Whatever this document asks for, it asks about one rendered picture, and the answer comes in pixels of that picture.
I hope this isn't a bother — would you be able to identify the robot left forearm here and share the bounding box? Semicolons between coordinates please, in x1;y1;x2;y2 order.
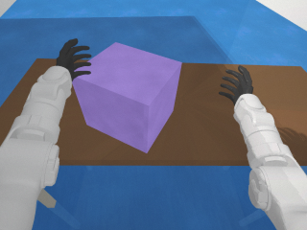
0;65;72;152

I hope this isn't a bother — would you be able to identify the table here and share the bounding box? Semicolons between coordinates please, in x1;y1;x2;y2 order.
0;58;307;208

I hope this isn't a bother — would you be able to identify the left robot hand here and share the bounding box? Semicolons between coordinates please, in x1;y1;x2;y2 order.
56;38;92;81

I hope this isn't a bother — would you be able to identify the robot right forearm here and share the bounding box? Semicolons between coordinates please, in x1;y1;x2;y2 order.
233;94;307;177

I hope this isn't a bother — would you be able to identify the robot left upper arm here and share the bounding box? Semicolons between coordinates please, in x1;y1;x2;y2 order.
0;138;59;230

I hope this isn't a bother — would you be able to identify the right robot hand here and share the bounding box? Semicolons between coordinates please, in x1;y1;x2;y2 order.
219;65;253;105

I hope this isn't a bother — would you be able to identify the robot right upper arm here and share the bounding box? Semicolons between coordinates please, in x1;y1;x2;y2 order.
248;166;307;230

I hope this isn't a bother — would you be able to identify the carton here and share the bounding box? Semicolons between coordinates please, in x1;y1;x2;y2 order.
72;42;182;153

